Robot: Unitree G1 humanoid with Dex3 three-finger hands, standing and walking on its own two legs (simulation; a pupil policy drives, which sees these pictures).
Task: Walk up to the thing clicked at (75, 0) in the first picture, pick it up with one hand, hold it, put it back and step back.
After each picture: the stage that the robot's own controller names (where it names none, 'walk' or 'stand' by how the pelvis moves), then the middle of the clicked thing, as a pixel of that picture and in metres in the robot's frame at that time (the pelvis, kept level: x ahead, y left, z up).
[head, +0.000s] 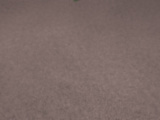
stand; out of the picture +2.36 +0.01 -0.72
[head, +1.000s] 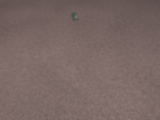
walk; (74, 16) +2.21 +0.20 -0.72
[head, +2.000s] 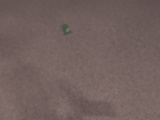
walk; (65, 29) +1.54 +0.27 -0.72
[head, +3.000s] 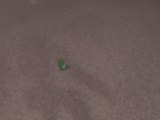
walk; (61, 65) +1.03 +0.23 -0.72
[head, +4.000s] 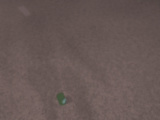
walk; (61, 99) +0.63 +0.21 -0.72
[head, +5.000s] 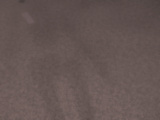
walk; out of the picture +0.40 +0.19 -0.72
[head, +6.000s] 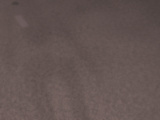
stand; out of the picture +0.33 +0.16 -0.72
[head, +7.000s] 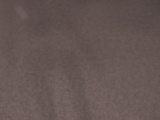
stand; out of the picture +0.31 +0.17 -0.72
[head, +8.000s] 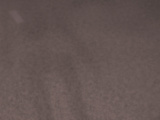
stand; out of the picture +0.31 +0.18 -0.72
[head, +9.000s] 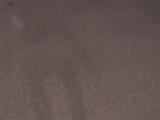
stand; out of the picture +0.29 +0.18 -0.73
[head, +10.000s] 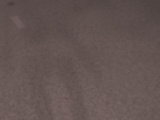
stand; out of the picture +0.29 +0.18 -0.73
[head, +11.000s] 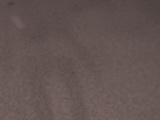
stand; out of the picture +0.29 +0.18 -0.73
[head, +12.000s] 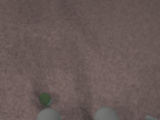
go down; (45, 99) +0.35 +0.17 -0.54
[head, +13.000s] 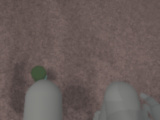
go down; (39, 75) +0.39 +0.19 -0.32
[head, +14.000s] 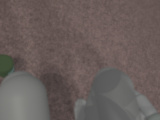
close in; (4, 66) +0.38 +0.22 -0.25
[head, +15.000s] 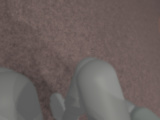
close; out of the picture +0.38 +0.24 -0.22
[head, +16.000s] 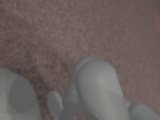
close; out of the picture +0.37 +0.24 -0.22
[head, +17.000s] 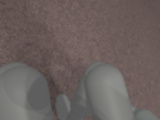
lift; out of the picture +0.30 +0.24 -0.19
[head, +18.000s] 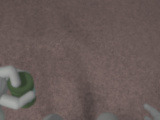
lift; (23, 91) +0.30 +0.19 +0.00
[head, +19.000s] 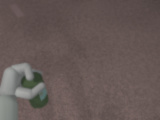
hold; (35, 90) +0.32 +0.16 +0.00
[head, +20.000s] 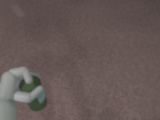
hold; (34, 94) +0.31 +0.17 -0.01
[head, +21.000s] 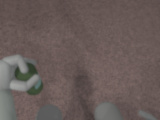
crouch; (30, 79) +0.35 +0.17 -0.09
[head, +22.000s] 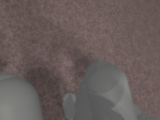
lower; out of the picture +0.36 +0.24 -0.23
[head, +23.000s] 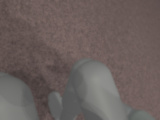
lower; out of the picture +0.37 +0.26 -0.23
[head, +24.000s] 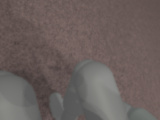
lower; out of the picture +0.37 +0.26 -0.23
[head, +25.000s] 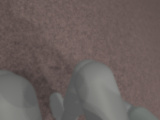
lower; out of the picture +0.36 +0.26 -0.23
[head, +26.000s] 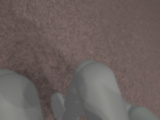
loosen; out of the picture +0.36 +0.26 -0.23
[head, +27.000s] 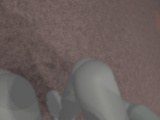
withdraw; out of the picture +0.35 +0.24 -0.22
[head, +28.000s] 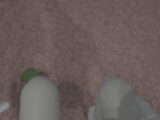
walk; (31, 78) +0.36 +0.20 -0.32
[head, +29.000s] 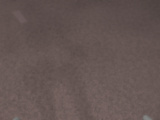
stand; out of the picture +0.28 +0.16 -0.65
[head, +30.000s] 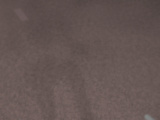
stand; out of the picture +0.30 +0.18 -0.66
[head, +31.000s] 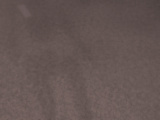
stand; out of the picture +0.30 +0.17 -0.69
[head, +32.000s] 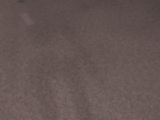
walk; out of the picture +0.32 +0.16 -0.72
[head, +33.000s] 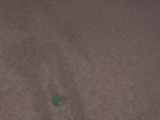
walk; (56, 100) +0.46 +0.12 -0.70
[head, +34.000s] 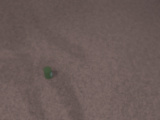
walk; (48, 73) +0.69 +0.22 -0.70
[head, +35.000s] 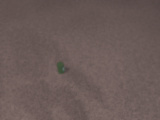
stand; (60, 68) +0.95 +0.20 -0.70
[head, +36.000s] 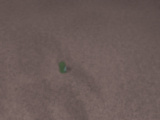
stand; (62, 67) +0.96 +0.18 -0.72
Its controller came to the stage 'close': yes
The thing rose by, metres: 0.71
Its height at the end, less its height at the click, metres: +0.00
